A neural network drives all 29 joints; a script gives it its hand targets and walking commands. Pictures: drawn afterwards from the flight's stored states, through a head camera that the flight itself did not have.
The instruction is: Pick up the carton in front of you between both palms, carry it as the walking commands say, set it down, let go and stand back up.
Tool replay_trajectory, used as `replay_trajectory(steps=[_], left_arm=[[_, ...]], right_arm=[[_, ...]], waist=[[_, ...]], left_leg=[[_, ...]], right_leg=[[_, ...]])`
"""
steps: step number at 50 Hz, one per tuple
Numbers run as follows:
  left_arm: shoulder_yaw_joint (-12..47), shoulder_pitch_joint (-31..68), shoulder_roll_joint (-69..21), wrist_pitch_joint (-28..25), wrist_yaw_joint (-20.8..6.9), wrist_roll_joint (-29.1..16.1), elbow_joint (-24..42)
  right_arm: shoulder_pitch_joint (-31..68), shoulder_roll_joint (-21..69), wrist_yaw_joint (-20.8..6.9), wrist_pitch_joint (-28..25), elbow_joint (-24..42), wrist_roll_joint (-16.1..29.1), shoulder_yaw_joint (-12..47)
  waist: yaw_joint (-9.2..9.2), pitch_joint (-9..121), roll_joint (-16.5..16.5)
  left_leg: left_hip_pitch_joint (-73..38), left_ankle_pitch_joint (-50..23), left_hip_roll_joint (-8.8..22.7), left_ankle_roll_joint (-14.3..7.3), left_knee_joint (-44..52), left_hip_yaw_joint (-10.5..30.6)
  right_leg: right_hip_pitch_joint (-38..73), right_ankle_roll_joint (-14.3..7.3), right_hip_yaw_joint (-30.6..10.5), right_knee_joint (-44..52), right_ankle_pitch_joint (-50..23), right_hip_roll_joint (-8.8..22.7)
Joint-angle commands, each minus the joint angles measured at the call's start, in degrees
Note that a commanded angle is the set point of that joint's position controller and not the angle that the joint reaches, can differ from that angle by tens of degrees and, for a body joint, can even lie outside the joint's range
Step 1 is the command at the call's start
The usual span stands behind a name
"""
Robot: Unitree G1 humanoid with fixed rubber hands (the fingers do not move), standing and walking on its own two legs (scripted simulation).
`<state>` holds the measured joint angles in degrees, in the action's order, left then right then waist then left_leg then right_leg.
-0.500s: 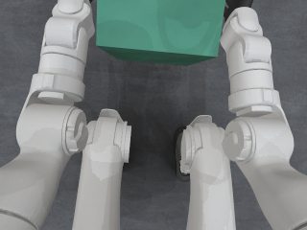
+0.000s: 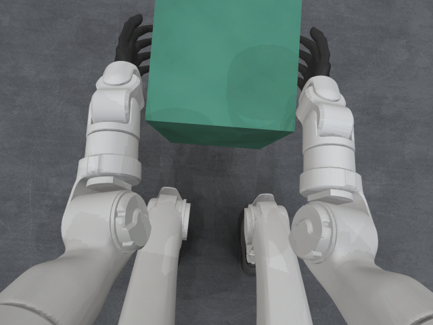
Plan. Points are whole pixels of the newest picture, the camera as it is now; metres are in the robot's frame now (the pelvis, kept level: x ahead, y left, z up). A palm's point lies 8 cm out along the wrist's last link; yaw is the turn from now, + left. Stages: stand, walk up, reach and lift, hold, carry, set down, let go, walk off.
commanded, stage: reach and lift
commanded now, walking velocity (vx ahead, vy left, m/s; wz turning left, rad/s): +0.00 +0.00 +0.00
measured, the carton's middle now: (221, 86) +0.51 +0.02 -0.13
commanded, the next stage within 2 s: none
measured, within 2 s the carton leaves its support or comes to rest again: neither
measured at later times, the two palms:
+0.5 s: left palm (83, 44) +0.45 +0.16 +0.11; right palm (389, 62) +0.46 -0.14 +0.11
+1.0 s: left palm out of the picture +0.39 +0.16 +0.26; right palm out of the picture +0.41 -0.14 +0.26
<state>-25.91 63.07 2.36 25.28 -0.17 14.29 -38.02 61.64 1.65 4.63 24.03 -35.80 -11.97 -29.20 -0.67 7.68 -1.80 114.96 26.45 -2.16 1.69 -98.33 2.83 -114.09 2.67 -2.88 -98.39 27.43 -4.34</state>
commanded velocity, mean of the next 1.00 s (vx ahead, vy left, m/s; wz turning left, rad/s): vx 0.00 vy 0.00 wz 0.00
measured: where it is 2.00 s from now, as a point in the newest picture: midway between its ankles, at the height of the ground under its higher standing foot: (211, 251)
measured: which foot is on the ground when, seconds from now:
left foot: down 0.00-1.00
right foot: down 0.00-1.00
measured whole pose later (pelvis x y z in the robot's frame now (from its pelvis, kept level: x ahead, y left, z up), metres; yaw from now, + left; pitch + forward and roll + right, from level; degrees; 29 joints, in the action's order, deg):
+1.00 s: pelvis +0.09 +0.00 +0.25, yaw +1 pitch +7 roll +0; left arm -17.3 18.0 -8.3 27.9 -0.2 13.7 -24.8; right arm 18.5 9.6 1.9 26.7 -25.5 -13.2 -18.3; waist -0.6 6.4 -0.6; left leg 28.3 16.1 -1.0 0.8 -37.2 3.5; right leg -27.7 0.2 -3.9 -37.7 17.2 -1.8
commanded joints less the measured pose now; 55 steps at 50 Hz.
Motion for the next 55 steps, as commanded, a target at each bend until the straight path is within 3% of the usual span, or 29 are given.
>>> replay_trajectory(steps=[1, 8, 18, 35, 48, 55], left_arm=[[31.5, 35.5, -63.2, -0.4, -14.9, -12.6, 1.1], [33.8, 26.8, -66.1, -1.0, -14.1, -12.4, 1.1], [32.5, 15.1, -67.3, -3.2, -12.8, -9.3, 0.1], [38.1, -2.2, -68.6, -3.2, -13.6, -9.5, 5.8], [42.2, -15.6, -67.3, 1.5, -13.4, -10.6, 12.3], [43.6, -18.6, -65.9, 6.5, -13.3, -11.5, 17.1]], right_arm=[[38.5, 62.2, -16.5, 0.1, -1.2, 11.4, 34.1], [28.7, 63.2, -17.2, -0.9, -1.9, 10.6, 34.8], [17.5, 65.0, -17.5, -2.4, -3.2, 8.3, 34.9], [-1.4, 67.4, -17.0, -2.1, 1.6, 7.7, 41.0], [-15.0, 65.8, -17.0, 2.7, 7.5, 8.5, 45.1], [-18.8, 64.1, -17.6, 7.7, 11.6, 9.2, 45.7]], waist=[[-1.04, 68.7, 1.8], [0.21, 59.6, 4.3], [-0.34, 49.0, 2.3], [-0.04, 35.4, 1.4], [-0.10, 20.5, 1.7], [0.47, 9.7, 1.3]], left_leg=[[-44.2, -13.4, -6.6, -0.5, 11.7, -7.2], [-50.5, -14.4, -6.8, 0.0, 18.3, -5.2], [-59.7, -14.2, -6.7, -0.8, 29.3, -2.9], [-81.5, -19.2, -5.3, -1.7, 48.6, -0.2], [-100.6, -27.3, -3.9, -1.8, 64.8, 1.3], [-107.3, -23.8, -3.2, -1.7, 73.0, 1.5]], right_leg=[[36.1, -0.4, 7.5, 12.2, -10.5, -6.2], [38.4, -1.1, 6.0, 18.1, -11.1, -6.2], [48.3, -1.4, 3.8, 29.1, -11.0, -5.8], [75.5, -2.3, -0.4, 49.5, -18.0, -3.6], [96.0, -2.5, -2.4, 66.0, -27.2, -1.7], [103.1, -2.6, -2.1, 74.1, -24.1, -0.8]])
